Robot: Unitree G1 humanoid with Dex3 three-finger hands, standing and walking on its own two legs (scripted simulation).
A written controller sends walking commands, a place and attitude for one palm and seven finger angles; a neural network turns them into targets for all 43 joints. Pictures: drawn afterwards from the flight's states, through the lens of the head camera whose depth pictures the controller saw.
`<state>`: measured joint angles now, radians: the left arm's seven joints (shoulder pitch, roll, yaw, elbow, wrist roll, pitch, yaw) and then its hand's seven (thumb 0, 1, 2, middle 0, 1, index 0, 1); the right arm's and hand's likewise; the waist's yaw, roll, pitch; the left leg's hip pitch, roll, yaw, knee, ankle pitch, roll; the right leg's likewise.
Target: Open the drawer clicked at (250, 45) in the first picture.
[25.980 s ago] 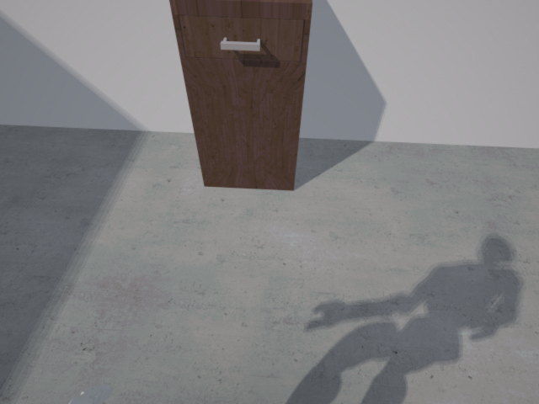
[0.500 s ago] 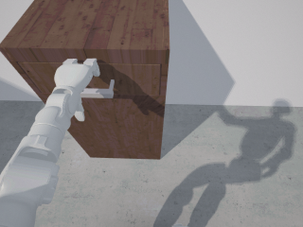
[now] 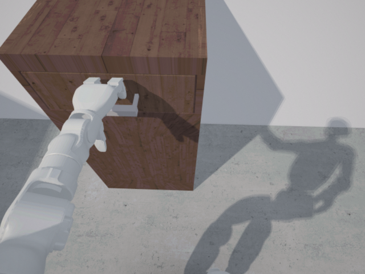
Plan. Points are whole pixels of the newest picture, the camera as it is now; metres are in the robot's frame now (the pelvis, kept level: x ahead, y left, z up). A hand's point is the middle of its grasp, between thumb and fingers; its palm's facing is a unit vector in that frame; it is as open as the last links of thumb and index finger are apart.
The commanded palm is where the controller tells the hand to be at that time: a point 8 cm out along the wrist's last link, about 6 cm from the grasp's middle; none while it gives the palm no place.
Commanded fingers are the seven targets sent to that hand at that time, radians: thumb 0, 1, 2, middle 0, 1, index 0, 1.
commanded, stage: lower the fingers behind the handle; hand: left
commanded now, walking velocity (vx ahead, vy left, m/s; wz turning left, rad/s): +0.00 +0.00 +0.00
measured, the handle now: (112, 103) +0.53 +0.17 +0.02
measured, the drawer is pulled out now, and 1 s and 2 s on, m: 0.00 0.00 0.00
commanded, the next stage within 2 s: close the thumb around the handle in 1.28 s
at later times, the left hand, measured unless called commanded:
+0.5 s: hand (105, 124) +0.47 +0.18 +0.01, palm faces -0.16 -0.03 -0.99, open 13.9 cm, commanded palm +0.46 +0.19 +0.08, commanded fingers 0.00 -0.50 0.30 -0.30 -1.20 -0.30 -1.20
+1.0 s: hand (106, 120) +0.48 +0.18 +0.01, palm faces -0.12 +0.00 -0.99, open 13.9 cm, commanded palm +0.47 +0.19 +0.05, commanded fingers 0.00 -0.50 0.30 -0.30 -1.20 -0.30 -1.20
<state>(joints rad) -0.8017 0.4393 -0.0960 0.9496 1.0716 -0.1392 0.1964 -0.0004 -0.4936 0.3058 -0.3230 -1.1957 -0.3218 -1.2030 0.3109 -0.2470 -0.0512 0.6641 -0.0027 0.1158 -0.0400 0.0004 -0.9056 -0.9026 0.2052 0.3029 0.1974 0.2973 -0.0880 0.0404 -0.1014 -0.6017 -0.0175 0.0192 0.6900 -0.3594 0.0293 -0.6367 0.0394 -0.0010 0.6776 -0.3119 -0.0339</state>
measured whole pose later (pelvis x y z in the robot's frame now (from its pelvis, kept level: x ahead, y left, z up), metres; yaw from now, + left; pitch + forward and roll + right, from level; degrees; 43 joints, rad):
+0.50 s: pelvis -0.01 +0.00 -0.01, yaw -1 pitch +17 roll -1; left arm -0.83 0.45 -0.09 1.06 1.08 -0.10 0.21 0.00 -0.49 0.31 -0.32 -1.20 -0.31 -1.21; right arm 0.35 -0.25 -0.05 0.67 0.00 0.11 -0.04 0.00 -0.91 -0.90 0.21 0.30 0.20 0.30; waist -0.12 0.04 -0.12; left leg -0.68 -0.01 0.03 0.75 -0.37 0.03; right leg -0.71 0.05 0.00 0.73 -0.31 -0.03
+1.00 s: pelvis -0.02 +0.00 -0.02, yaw +0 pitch +19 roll -1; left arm -0.94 0.44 -0.10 1.18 1.08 0.00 0.27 0.00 -0.49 0.31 -0.32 -1.20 -0.30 -1.22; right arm 0.35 -0.24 -0.02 0.69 -0.01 0.10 -0.04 0.00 -0.90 -0.90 0.21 0.30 0.20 0.30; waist -0.14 0.05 -0.14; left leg -0.78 -0.01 0.01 0.83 -0.39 0.03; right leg -0.81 0.05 -0.01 0.80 -0.33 -0.03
